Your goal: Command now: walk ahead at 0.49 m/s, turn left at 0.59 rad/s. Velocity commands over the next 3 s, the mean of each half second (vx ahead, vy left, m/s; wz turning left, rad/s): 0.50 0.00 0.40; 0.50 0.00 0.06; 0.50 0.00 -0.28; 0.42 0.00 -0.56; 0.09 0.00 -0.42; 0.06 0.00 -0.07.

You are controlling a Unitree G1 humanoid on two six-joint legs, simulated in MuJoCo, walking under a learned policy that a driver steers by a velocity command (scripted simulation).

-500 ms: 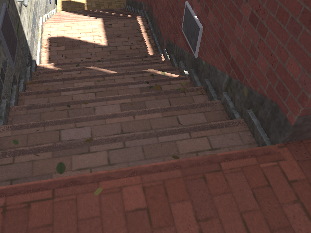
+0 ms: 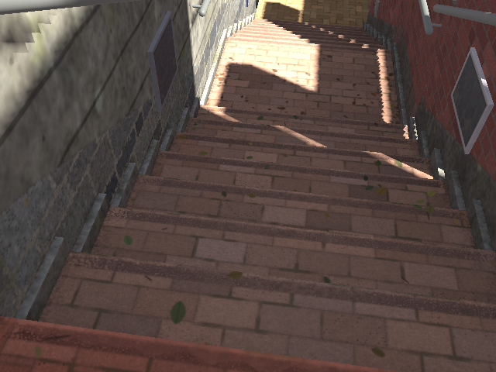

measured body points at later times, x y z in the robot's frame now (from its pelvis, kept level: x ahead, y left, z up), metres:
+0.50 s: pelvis +0.25 +0.08 -0.01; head +0.28 +0.09 +0.44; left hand +0.22 +0.32 -0.16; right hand +0.35 -0.18 -0.14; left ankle +0.28 +0.16 -0.74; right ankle +0.17 -0.08 -0.65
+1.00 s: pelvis +0.47 +0.06 -0.02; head +0.48 +0.04 +0.43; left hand +0.44 +0.32 -0.15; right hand +0.57 -0.19 -0.17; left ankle +0.38 +0.17 -0.65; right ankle +0.45 -0.02 -0.74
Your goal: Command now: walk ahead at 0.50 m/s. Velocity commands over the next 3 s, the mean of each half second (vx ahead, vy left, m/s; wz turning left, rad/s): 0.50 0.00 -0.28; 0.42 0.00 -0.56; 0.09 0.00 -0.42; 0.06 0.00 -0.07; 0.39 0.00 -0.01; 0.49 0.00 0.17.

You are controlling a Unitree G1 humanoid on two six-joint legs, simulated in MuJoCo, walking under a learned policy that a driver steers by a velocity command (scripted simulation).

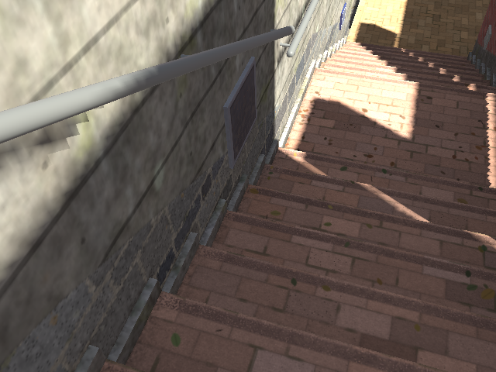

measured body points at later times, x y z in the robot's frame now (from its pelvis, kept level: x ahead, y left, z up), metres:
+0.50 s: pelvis +0.29 +0.02 -0.14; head +0.30 +0.00 +0.31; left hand +0.28 +0.25 -0.28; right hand +0.32 -0.22 -0.29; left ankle +0.30 +0.11 -0.87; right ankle +0.10 -0.09 -0.63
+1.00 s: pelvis +0.54 -0.10 -0.30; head +0.56 -0.12 +0.15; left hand +0.70 +0.11 -0.44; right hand +0.50 -0.36 -0.44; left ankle +0.56 +0.07 -0.86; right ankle +0.56 -0.19 -1.03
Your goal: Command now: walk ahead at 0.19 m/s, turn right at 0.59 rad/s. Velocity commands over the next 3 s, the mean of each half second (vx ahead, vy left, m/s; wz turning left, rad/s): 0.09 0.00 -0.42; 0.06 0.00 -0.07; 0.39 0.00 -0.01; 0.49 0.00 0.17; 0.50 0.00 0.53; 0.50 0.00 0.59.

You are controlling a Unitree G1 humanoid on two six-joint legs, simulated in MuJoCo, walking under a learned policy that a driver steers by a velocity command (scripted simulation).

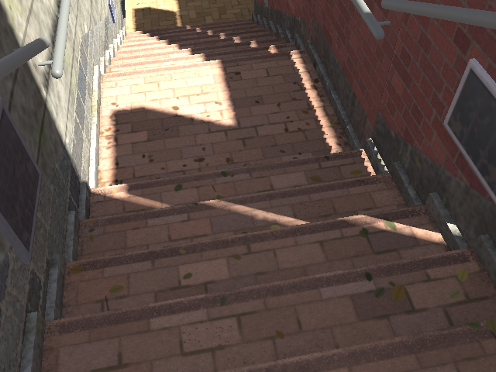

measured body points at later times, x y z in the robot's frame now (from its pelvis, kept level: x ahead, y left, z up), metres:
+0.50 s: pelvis +0.07 +0.06 +0.01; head +0.09 +0.06 +0.45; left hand +0.26 +0.28 -0.10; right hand +0.11 -0.21 -0.11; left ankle +0.04 +0.16 -0.72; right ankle +0.04 -0.08 -0.69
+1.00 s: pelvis +0.07 +0.04 +0.00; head +0.06 +0.04 +0.45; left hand +0.21 +0.28 -0.13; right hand +0.08 -0.22 -0.14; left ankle +0.04 +0.16 -0.72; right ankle +0.02 -0.08 -0.72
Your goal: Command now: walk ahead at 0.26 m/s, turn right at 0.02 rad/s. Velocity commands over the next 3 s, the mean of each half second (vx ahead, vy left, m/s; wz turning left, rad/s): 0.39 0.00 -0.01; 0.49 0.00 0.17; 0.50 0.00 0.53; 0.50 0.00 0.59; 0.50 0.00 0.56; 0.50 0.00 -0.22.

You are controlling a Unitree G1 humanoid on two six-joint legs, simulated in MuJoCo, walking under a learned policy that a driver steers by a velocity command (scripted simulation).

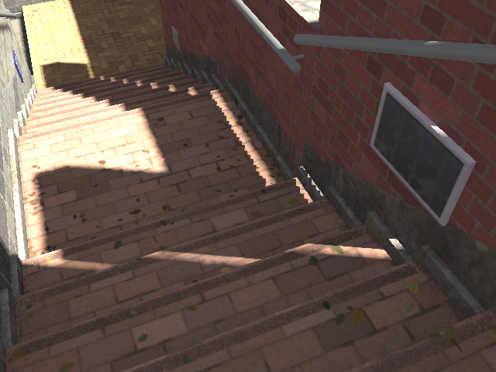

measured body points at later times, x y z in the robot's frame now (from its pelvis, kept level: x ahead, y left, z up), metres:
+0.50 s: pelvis +0.15 -0.04 -0.05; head +0.18 -0.06 +0.40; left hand +0.36 +0.20 -0.15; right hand +0.04 -0.27 -0.20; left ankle -0.05 +0.11 -0.73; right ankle +0.34 -0.17 -0.76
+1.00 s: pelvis +0.42 -0.12 -0.16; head +0.43 -0.12 +0.29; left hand +0.27 +0.04 -0.31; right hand +0.55 -0.32 -0.31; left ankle +0.65 +0.08 -0.81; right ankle +0.35 -0.19 -0.88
